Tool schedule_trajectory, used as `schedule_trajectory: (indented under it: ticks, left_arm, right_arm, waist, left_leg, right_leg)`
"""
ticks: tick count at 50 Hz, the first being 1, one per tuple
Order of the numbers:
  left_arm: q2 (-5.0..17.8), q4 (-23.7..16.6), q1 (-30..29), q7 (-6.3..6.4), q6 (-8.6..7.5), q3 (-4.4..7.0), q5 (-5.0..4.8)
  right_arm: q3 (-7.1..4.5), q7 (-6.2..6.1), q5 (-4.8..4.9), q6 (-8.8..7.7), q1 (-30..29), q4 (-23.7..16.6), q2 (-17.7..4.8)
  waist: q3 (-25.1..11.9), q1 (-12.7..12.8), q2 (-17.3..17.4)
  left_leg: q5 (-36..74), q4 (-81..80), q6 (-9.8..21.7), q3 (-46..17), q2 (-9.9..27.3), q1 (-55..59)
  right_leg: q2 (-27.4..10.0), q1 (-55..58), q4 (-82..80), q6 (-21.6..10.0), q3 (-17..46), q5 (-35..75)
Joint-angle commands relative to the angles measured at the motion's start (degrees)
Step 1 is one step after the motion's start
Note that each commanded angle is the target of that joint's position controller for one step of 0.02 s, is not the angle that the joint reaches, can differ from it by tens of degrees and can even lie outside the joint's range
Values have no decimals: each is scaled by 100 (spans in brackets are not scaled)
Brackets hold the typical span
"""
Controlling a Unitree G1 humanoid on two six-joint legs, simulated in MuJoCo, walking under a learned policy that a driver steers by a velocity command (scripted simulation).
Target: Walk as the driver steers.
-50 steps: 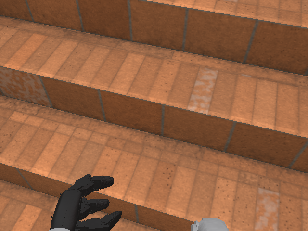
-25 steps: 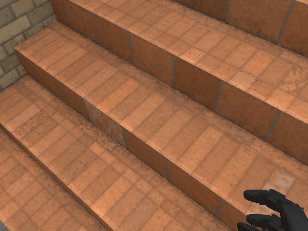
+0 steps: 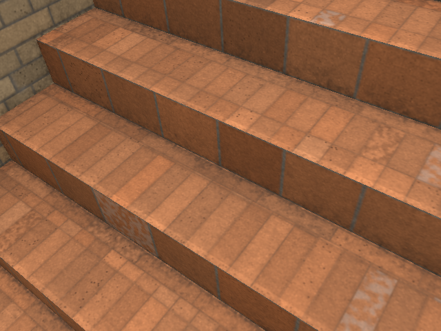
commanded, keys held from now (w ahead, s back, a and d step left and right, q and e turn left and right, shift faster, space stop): w+shift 0.50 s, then w+e+shift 0.50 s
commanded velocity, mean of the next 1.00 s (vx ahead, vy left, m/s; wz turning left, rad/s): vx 0.82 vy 0.00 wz -0.28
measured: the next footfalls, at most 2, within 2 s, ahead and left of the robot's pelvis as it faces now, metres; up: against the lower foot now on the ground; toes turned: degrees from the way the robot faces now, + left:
left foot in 0.46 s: +0.44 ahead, +0.24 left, +0.18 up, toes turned +11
right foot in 1.06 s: +0.70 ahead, +0.14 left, +0.36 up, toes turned -23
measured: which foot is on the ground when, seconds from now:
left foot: down 0.00-0.00, up 0.02-0.44, down 0.46-1.00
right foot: down 0.00-0.50, up 0.52-1.00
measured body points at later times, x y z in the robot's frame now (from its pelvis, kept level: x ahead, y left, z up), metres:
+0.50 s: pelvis +0.22 +0.12 -0.01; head +0.29 +0.11 +0.44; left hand +0.12 +0.35 -0.14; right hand +0.54 -0.04 -0.04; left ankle +0.41 +0.22 -0.56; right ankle -0.05 -0.10 -0.70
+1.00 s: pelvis +0.55 +0.18 +0.18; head +0.55 +0.21 +0.63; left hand +0.82 +0.29 +0.10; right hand +0.44 -0.01 +0.04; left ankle +0.41 +0.23 -0.55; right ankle +0.66 +0.11 -0.31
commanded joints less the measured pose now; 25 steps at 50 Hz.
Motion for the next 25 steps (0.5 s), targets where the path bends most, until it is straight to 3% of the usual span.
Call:
schedule_trajectory:
  ticks: [1,2,3,4,5,7,9,13,15,16,17,19,20,21,22,23,24,25]
  left_arm:
    - [1311,-497,182,-24,-142,415,-4]
    - [1514,-485,207,-16,-146,490,-93]
    - [1504,-472,42,-11,-161,502,-103]
    - [1394,-387,110,-10,-208,491,-46]
    - [1273,-265,179,-22,-268,478,-19]
    - [1077,24,518,-74,-463,442,62]
    - [969,378,1026,-115,-621,425,111]
    - [1015,883,1472,-114,-868,408,121]
    - [1131,979,1194,-86,-938,398,92]
    - [1281,1078,1296,-61,-992,444,108]
    - [1381,1226,1298,-43,-1010,447,72]
    - [1290,1508,1440,-62,-934,399,33]
    - [1206,1449,1043,-133,-825,358,-145]
    - [1184,1219,622,-183,-765,309,-338]
    - [1679,1065,953,-266,-826,390,-411]
    - [2475,889,771,-360,-952,606,-287]
    - [2753,749,507,-539,-1142,719,-539]
    - [2232,491,543,-715,-1309,644,-636]
  right_arm:
    - [-185,27,-48,-85,-673,-575,-481]
    - [-186,78,-77,-90,-1144,-860,-459]
    - [-249,83,-105,-60,-1212,-950,-600]
    - [-289,90,-150,-44,-1138,-905,-610]
    - [-255,136,-209,-90,-1012,-875,-524]
    - [-201,184,-205,-183,-873,-914,-397]
    - [-98,191,-220,-219,-1097,-1049,-285]
    - [129,179,-216,-215,-2499,-1821,-229]
    - [194,220,-180,-209,-2976,-2224,-345]
    - [181,172,-178,-165,-3059,-2310,-301]
    - [234,135,-149,-148,-3207,-2511,-273]
    - [360,103,-118,-150,-3692,-2798,-164]
    - [463,216,-49,-164,-3469,-2818,-101]
    - [454,288,-20,-175,-3030,-2599,-39]
    - [297,288,21,-74,-2073,-2258,-174]
    - [39,192,77,67,-374,-1918,-615]
    - [-196,82,12,87,736,-1675,-1209]
    - [-434,25,-77,-8,959,-1515,-1868]
  waist:
    - [653,463,-1066]
    - [1034,606,-1268]
    - [1144,535,-1248]
    - [1047,526,-961]
    - [866,468,-575]
    - [583,326,-420]
    - [335,438,-505]
    - [930,567,-512]
    - [1238,386,-516]
    - [1137,499,-867]
    - [1245,419,-960]
    - [1243,549,-991]
    - [1178,310,-680]
    - [433,104,-322]
    - [-947,-173,-465]
    - [-2050,-851,-1092]
    - [-2876,-1600,-1232]
    - [-3443,-1413,96]
  left_leg:
    - [-1208,1173,141,327,-78,-892]
    - [-950,2128,148,229,186,-1749]
    - [-1169,3244,85,129,302,-2632]
    - [-1379,4466,2,66,295,-3482]
    - [-1237,5329,-26,-77,343,-3947]
    - [-1004,6689,83,-350,521,-4763]
    - [-1256,8007,202,-335,551,-5682]
    - [-2246,8946,335,-368,917,-7574]
    - [-2423,8068,313,-246,1090,-7271]
    - [-2738,8575,355,-71,1009,-7352]
    - [-2987,8435,461,-142,1162,-7528]
    - [-3370,7995,660,226,1250,-7485]
    - [-2781,6274,831,696,1203,-5474]
    - [-1267,5085,943,1105,830,-2517]
    - [-1409,5108,804,1256,125,-227]
    - [-1755,4837,771,805,-194,1166]
    - [-1933,4169,851,-250,-233,2442]
    - [-4063,2159,950,-2847,878,3318]
  right_leg:
    - [-1511,-640,-2037,-885,1997,-3096]
    - [-2038,-654,-2375,-1226,2463,-3281]
    - [-2088,-340,-2301,-1488,2502,-2834]
    - [-2043,218,-2078,-1683,2390,-2074]
    - [-1953,551,-1938,-1671,2143,-1574]
    - [-1829,1129,-1736,-1500,1907,-1063]
    - [-1821,1749,-1722,-1462,1849,-916]
    - [-2075,1919,-2180,-1212,1674,-1005]
    - [-1974,1209,-2745,-988,1212,-705]
    - [-2076,1307,-2983,-1107,1148,-157]
    - [-2152,1426,-3224,-987,882,75]
    - [-2030,1722,-3673,-898,329,923]
    - [-1631,472,-4146,-930,-230,1667]
    - [-1395,-731,-3968,-961,-501,3708]
    - [-1529,-797,-2628,-1069,-341,7174]
    - [-1769,-424,-1071,-953,-147,9045]
    - [-1542,-924,985,-708,168,9903]
    - [-791,-2133,3148,-350,687,6650]
Keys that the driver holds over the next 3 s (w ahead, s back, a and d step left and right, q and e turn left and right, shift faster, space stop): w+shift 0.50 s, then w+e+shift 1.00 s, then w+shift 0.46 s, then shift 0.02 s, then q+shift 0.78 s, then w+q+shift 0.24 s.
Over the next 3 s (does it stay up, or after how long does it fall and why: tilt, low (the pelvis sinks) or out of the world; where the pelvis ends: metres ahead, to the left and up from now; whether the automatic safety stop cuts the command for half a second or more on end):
stays up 1.50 -0.48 1.03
